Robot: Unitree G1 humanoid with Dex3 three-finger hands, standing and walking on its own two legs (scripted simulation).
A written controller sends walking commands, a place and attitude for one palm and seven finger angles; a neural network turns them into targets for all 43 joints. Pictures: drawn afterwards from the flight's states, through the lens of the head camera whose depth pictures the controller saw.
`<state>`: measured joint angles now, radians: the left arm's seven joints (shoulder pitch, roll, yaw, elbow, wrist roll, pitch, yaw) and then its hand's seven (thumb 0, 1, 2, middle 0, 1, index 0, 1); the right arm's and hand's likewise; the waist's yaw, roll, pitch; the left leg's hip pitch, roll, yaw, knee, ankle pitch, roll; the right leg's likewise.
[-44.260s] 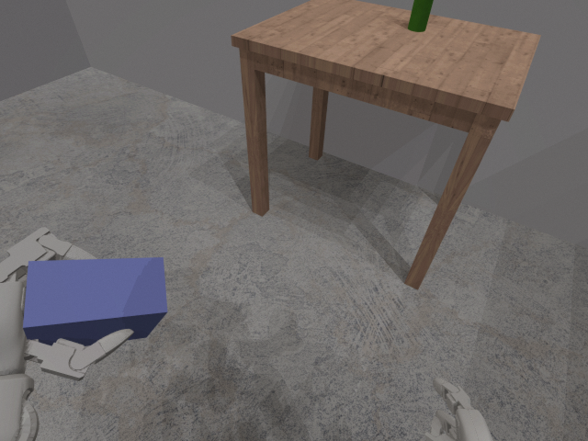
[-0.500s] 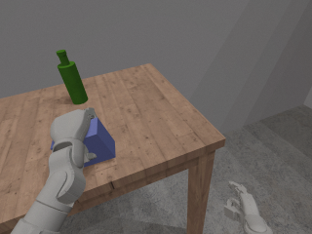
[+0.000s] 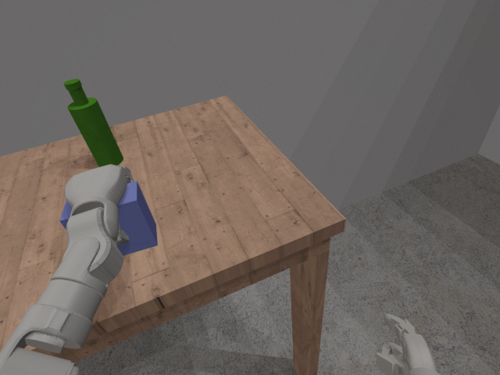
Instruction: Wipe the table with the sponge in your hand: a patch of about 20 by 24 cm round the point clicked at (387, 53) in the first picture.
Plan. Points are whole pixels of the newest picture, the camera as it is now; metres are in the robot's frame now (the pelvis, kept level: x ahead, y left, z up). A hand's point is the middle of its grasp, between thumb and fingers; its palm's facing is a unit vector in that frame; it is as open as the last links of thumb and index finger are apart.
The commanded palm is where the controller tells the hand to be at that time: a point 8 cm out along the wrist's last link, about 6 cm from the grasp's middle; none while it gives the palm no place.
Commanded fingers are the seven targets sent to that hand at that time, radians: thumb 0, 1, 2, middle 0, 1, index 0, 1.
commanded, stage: wipe forward along the middle lane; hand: left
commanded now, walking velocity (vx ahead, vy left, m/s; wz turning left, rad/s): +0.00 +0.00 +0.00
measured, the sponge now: (117, 230) +0.32 +0.27 +0.10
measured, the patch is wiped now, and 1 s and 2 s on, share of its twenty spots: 0.95 0.95 0.95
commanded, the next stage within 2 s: slide back across to the first lane in 0.88 s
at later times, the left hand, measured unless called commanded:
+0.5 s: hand (111, 197) +0.37 +0.29 +0.14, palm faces -0.06 -0.01 -1.00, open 9.7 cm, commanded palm +0.35 +0.30 +0.16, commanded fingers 0.00 0.10 1.30 -1.20 -1.60 -1.20 -1.60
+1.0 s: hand (105, 183) +0.40 +0.32 +0.14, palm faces -0.07 -0.01 -1.00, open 9.7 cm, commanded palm +0.38 +0.33 +0.16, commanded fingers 0.00 0.10 1.30 -1.20 -1.60 -1.20 -1.60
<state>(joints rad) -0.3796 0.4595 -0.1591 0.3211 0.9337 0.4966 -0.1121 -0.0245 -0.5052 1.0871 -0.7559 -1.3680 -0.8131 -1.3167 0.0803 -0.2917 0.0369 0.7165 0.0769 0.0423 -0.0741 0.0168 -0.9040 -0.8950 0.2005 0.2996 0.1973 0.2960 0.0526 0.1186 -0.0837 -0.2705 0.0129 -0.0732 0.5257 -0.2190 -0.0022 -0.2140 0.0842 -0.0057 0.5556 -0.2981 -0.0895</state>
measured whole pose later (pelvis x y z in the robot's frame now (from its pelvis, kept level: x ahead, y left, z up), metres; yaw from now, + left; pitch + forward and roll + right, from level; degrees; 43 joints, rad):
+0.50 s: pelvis -0.01 -0.01 +0.00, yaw +0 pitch +2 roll +1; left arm -0.58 0.54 -0.06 0.67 0.95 0.29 -0.10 0.01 -0.53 1.11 -0.77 -1.36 -0.82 -1.32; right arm 0.18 -0.31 0.01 0.72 0.09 0.07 -0.08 0.01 -0.90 -0.89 0.20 0.30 0.20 0.30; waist 0.01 0.11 -0.10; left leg -0.38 0.03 -0.09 0.56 -0.22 0.03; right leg -0.32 0.10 -0.02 0.57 -0.28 -0.11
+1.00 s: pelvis +0.00 +0.01 +0.00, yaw -1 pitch +5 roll +0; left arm -0.71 0.58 -0.03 0.87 0.99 0.21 -0.05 0.02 -0.54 1.12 -0.78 -1.36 -0.82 -1.33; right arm 0.24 -0.31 0.00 0.73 0.09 0.10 -0.07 0.01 -0.91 -0.89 0.20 0.30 0.20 0.30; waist -0.02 0.09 -0.12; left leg -0.44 0.02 -0.08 0.57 -0.22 0.01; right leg -0.37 0.09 0.00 0.56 -0.28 -0.08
